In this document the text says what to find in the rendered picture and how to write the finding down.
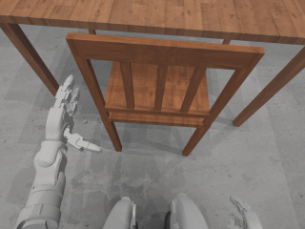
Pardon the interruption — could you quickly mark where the right robot hand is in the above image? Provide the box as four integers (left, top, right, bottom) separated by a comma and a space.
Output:
227, 196, 264, 229

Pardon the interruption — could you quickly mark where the chair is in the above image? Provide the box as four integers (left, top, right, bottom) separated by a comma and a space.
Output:
65, 32, 265, 156

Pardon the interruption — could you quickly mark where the left robot forearm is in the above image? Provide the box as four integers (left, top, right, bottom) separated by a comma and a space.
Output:
13, 139, 68, 229

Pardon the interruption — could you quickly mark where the robot thigh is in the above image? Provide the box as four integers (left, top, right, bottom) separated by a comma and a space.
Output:
171, 198, 210, 229
102, 200, 137, 229

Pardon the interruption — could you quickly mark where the left robot hand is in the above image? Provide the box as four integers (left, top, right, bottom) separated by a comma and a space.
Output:
45, 74, 102, 153

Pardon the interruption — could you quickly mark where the table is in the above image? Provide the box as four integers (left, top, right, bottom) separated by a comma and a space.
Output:
0, 0, 305, 127

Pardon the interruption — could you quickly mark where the robot left thigh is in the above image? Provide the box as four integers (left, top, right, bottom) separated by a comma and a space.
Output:
102, 200, 137, 229

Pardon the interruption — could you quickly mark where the robot right thigh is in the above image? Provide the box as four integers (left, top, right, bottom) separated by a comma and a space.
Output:
171, 198, 210, 229

